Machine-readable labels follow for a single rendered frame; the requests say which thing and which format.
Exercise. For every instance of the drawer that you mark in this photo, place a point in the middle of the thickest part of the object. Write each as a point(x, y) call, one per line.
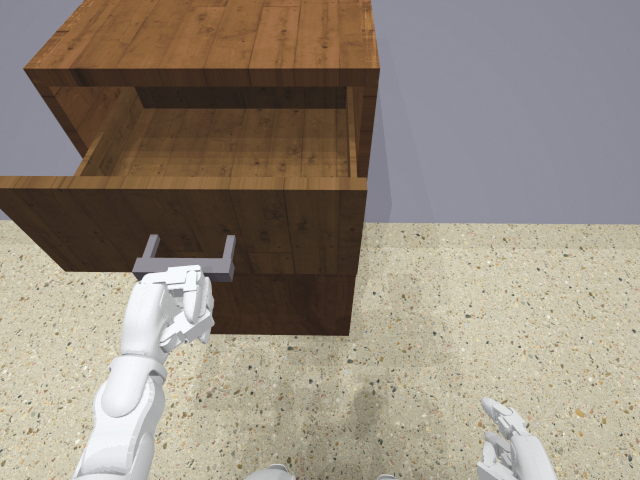
point(274, 166)

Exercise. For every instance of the robot left forearm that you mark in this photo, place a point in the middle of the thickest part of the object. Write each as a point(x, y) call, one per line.
point(126, 410)

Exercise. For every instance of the robot right hand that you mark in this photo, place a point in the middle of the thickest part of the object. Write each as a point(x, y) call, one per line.
point(524, 458)

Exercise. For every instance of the handle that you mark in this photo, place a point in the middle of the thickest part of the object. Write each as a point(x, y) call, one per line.
point(217, 269)

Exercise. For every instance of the cabinet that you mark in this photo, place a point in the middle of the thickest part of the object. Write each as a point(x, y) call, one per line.
point(106, 45)

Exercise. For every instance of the robot left hand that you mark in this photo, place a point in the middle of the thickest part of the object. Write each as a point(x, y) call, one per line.
point(151, 308)

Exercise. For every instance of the left robot shin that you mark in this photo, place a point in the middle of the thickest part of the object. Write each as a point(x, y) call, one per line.
point(278, 466)

